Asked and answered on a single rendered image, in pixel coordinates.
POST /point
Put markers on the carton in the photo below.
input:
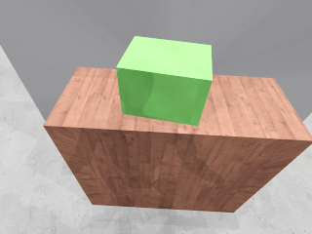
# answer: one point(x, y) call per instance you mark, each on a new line
point(165, 79)

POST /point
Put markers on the pedestal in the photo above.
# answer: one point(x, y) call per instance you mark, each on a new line
point(248, 132)

